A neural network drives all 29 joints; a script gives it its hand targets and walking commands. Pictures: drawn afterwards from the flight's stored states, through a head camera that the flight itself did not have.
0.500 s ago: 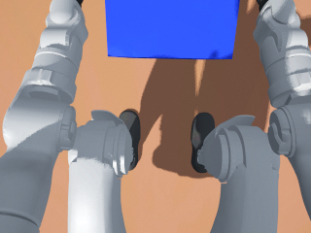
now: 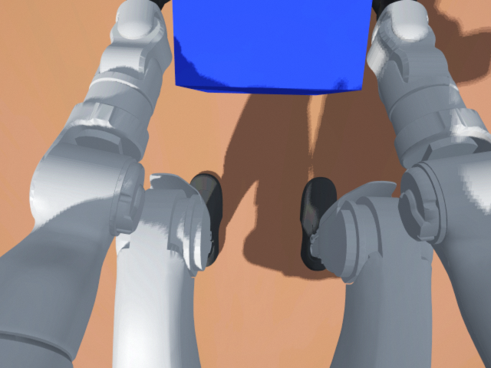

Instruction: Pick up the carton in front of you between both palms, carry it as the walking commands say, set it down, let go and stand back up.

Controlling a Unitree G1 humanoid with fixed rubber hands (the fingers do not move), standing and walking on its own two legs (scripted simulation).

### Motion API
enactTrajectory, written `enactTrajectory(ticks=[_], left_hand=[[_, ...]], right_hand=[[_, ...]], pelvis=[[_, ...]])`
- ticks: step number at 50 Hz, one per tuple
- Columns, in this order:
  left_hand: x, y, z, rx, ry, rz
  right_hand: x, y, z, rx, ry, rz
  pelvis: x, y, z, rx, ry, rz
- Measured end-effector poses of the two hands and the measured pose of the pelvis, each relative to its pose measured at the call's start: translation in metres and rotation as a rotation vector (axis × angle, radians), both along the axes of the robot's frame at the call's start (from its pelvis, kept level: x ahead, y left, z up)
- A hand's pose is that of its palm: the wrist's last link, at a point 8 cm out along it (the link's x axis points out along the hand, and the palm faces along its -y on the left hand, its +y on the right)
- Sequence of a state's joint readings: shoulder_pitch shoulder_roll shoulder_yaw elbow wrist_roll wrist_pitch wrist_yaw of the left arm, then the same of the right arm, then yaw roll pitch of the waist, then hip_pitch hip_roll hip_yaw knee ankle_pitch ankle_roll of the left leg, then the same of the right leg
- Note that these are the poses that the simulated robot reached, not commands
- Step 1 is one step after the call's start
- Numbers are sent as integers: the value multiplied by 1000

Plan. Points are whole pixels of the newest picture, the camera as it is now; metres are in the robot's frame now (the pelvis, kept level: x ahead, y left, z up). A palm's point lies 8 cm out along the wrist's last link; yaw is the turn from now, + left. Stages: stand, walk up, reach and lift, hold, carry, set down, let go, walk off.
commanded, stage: reach and lift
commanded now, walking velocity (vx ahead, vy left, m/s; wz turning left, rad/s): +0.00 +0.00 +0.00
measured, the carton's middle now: (266, 19) +0.53 +0.01 -0.25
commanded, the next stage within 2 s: none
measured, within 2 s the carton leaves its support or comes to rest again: leaves its support in 0.20 s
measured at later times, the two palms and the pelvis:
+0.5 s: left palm out of the picture +0.50 +0.17 -0.04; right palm out of the picture +0.51 -0.13 -0.04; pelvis +0.00 +0.00 +0.04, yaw +1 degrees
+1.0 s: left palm out of the picture +0.47 +0.17 +0.12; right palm out of the picture +0.48 -0.13 +0.12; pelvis +0.03 -0.01 +0.16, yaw +2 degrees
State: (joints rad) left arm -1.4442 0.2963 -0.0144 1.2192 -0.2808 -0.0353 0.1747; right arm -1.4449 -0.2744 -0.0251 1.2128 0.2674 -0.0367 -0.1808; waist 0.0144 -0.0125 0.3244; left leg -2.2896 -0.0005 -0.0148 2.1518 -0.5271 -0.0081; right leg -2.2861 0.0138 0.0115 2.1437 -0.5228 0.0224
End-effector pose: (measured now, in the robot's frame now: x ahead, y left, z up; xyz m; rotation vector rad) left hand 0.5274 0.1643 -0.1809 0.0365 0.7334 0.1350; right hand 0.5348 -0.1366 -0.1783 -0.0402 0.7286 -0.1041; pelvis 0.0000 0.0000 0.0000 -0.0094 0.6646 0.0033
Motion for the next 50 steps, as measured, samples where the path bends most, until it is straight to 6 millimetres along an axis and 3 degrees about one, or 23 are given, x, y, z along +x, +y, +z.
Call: enactTrajectory(ticks=[11,17,23,28,39,50], left_hand=[[4,-1,7,-2,17,-2],[-3,1,57,-25,-46,18],[-22,5,125,-41,-62,53],[-34,6,167,-47,-44,66],[-48,15,231,-43,-51,87],[-61,8,296,-57,-58,79]], right_hand=[[5,-1,9,-5,16,2],[-3,1,58,19,-45,-19],[-20,6,124,47,-61,-33],[-30,7,166,48,-43,-30],[-35,15,231,45,-50,-3],[-53,8,296,52,-57,-24]], pelvis=[[0,-1,-14,6,-30,-2],[3,-3,-6,4,-33,6],[4,-4,23,2,5,14],[2,-6,53,2,37,28],[9,-9,108,3,68,40],[29,-6,164,0,26,41]])
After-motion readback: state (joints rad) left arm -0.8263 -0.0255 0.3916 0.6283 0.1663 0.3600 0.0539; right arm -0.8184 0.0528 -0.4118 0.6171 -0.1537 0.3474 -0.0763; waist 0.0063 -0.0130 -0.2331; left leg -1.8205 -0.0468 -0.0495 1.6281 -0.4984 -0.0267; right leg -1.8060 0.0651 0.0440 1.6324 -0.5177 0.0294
